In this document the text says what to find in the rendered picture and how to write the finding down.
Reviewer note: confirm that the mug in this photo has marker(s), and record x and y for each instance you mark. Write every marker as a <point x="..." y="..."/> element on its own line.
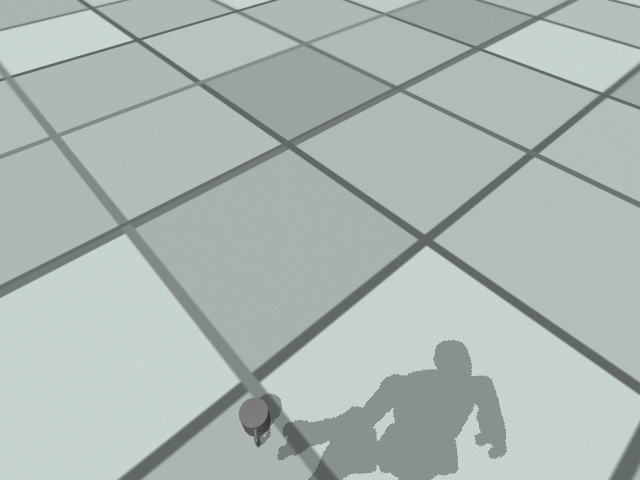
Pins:
<point x="255" y="418"/>

